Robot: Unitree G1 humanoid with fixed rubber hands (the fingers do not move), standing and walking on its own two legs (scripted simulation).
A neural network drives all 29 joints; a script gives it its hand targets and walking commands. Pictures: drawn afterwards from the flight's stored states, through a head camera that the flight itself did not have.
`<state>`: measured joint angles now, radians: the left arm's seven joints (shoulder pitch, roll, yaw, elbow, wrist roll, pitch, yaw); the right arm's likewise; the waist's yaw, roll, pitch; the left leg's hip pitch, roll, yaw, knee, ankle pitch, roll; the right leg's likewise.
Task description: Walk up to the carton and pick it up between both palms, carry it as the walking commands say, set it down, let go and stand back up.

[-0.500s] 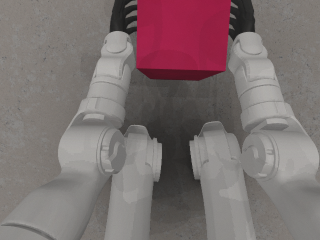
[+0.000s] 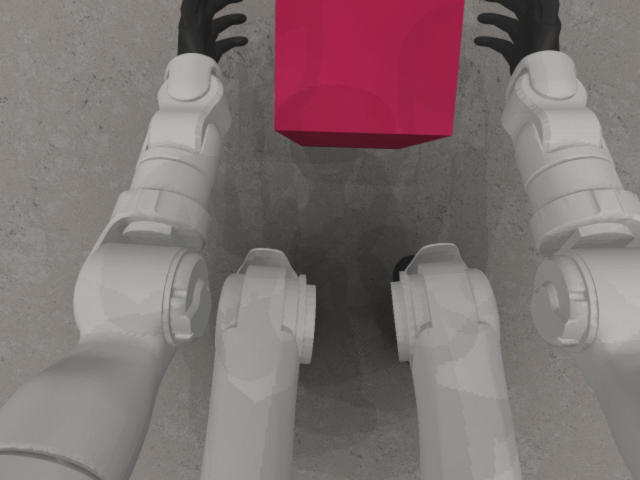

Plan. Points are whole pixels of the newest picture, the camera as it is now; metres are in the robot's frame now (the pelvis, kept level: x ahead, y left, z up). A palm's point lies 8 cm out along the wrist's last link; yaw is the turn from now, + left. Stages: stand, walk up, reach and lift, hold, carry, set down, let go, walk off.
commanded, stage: set down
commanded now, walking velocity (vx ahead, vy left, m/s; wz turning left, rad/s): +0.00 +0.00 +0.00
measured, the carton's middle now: (358, 65) +0.52 -0.02 -0.25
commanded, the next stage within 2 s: let go in 1.28 s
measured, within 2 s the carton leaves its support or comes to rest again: neither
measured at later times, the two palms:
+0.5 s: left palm out of the picture +0.53 +0.13 -0.05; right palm out of the picture +0.51 -0.19 -0.05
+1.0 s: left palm out of the picture +0.53 +0.14 +0.09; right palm out of the picture +0.51 -0.19 +0.09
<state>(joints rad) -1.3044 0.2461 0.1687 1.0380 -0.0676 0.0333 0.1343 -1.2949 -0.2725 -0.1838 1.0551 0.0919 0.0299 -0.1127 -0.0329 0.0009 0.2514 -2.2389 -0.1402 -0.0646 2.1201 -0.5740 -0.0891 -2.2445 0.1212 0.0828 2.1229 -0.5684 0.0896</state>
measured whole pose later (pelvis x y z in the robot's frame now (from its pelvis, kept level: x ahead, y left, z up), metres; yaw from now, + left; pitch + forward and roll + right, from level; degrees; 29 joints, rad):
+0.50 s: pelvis +0.01 +0.00 +0.07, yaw +0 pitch +45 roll +1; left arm -1.15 0.17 0.23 0.86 -0.01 0.10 0.15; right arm -1.13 -0.18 -0.26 0.85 0.03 0.09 -0.12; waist -0.03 0.00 0.04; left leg -2.08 -0.10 -0.06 1.87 -0.57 -0.06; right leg -2.10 0.10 0.08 1.88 -0.55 0.06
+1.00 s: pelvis +0.03 +0.00 +0.20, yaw -1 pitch +45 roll +1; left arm -1.03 0.13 0.28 0.79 0.06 0.11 0.10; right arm -1.02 -0.13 -0.30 0.78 -0.04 0.11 -0.10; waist -0.02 -0.01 -0.05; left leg -1.73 -0.08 -0.08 1.37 -0.42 -0.05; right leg -1.75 0.08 0.10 1.38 -0.41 0.04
